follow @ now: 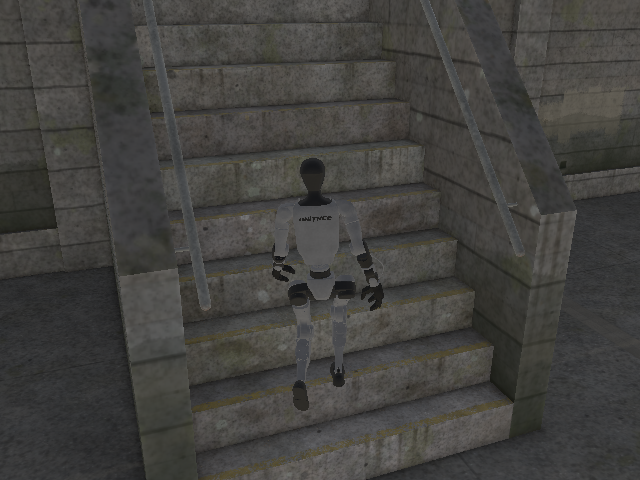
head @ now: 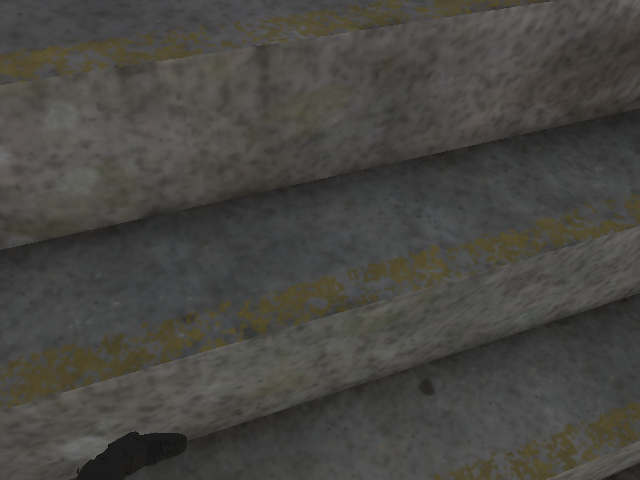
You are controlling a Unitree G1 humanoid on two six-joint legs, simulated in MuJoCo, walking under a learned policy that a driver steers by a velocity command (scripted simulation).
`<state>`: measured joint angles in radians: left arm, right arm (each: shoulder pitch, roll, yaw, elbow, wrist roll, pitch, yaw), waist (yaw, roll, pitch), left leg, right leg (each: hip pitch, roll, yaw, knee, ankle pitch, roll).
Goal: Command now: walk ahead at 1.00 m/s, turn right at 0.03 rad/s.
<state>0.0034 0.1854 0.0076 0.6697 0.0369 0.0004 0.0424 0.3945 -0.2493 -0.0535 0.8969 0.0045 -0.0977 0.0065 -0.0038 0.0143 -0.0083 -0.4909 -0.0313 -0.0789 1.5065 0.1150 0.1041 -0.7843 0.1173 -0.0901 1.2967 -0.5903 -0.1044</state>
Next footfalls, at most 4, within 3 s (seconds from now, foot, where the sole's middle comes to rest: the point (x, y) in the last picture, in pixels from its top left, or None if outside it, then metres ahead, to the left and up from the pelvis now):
0.32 left None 0.10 0.13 -0.55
0.54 left None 0.07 0.17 -0.66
0.64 right None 0.25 -0.03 -0.41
0.94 left None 0.10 0.13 -0.57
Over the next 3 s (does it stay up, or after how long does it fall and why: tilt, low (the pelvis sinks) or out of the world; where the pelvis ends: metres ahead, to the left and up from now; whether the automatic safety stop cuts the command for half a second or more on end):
stays up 0.25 -0.35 0.13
